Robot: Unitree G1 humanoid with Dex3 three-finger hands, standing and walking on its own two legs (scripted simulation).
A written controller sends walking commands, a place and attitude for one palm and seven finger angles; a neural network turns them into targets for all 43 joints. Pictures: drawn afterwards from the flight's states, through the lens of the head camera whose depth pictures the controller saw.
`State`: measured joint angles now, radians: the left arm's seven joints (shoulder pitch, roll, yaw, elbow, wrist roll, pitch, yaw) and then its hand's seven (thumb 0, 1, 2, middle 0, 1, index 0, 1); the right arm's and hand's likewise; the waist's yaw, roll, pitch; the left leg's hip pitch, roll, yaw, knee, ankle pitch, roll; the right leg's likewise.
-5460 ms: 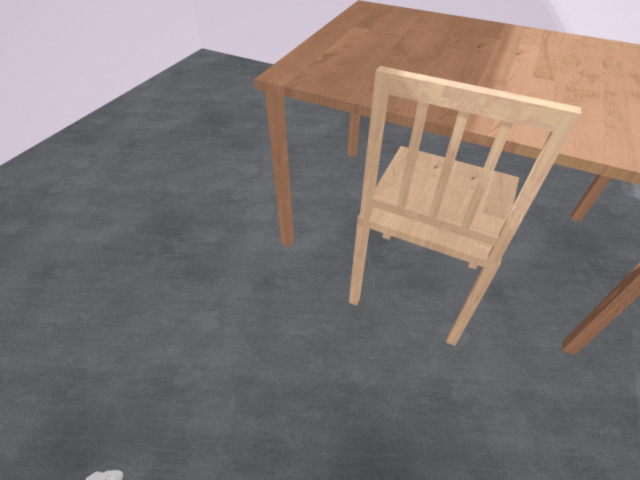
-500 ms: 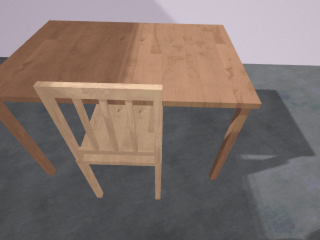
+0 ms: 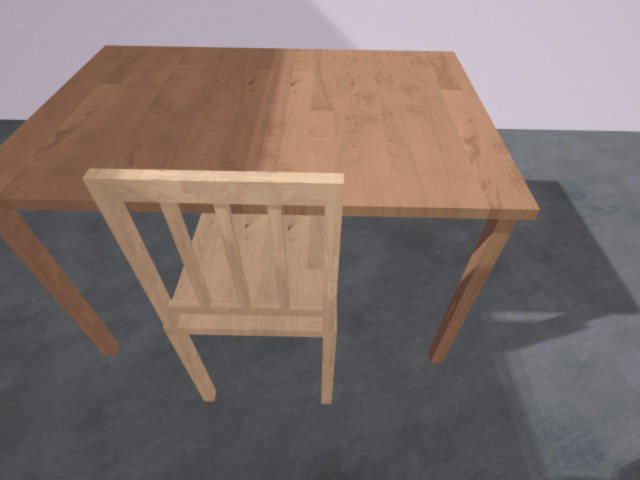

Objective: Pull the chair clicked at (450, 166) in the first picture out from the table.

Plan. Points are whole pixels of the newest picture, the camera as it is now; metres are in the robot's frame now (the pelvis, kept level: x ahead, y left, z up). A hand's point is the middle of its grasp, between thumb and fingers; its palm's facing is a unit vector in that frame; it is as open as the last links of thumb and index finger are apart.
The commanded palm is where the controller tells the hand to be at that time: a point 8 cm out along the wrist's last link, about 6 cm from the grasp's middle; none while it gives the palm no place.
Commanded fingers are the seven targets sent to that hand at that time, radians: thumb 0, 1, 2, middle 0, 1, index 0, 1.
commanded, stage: look again from close up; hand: left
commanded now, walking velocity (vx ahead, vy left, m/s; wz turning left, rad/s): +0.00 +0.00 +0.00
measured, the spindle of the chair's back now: (234, 259) +0.50 +0.20 -0.08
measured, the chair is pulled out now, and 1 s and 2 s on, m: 0.00 0.00 0.00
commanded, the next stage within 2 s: shuffle to correct the standing spot in 0.26 s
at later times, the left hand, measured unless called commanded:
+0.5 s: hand out of the picture +0.01 +0.16 -0.18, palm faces +0.03 -0.99 -0.16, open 7.4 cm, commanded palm none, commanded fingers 0.00 0.90 0.90 -0.20 -0.30 -0.20 -0.30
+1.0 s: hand out of the picture +0.08 +0.17 -0.17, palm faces +0.07 -0.97 -0.21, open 7.4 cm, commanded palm none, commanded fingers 0.00 0.90 0.90 -0.20 -0.30 -0.20 -0.30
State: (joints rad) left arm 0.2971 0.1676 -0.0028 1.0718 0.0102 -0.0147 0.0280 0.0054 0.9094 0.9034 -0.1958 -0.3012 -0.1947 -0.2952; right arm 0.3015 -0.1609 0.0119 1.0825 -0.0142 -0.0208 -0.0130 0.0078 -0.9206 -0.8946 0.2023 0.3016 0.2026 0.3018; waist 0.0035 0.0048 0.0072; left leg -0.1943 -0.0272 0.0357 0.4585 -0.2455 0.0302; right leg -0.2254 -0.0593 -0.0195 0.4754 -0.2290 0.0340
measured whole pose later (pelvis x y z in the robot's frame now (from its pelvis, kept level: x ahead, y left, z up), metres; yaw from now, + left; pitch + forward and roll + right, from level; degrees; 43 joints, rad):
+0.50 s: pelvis +0.02 +0.00 +0.00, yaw +0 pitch -1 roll +0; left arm 0.32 0.14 0.00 1.11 0.02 -0.01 0.02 0.01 0.91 0.90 -0.20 -0.30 -0.20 -0.30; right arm 0.28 -0.15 0.01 1.14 -0.02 -0.02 -0.02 0.00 -0.91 -0.89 0.20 0.30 0.20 0.30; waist 0.01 -0.01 0.02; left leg -0.16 -0.02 0.04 0.46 -0.28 0.02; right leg -0.20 -0.05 -0.02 0.49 -0.27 0.02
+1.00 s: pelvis +0.07 +0.00 +0.00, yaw +0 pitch +0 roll +0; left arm 0.28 0.15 0.03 1.06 0.01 0.00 0.05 0.01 0.92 0.90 -0.20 -0.30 -0.20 -0.30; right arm 0.26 -0.15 -0.02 1.10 -0.01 -0.02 -0.05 0.01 -0.93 -0.89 0.20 0.30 0.20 0.30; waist 0.01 0.00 0.05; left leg -0.12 -0.02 0.04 0.47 -0.31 0.03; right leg -0.18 -0.05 -0.03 0.55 -0.28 0.02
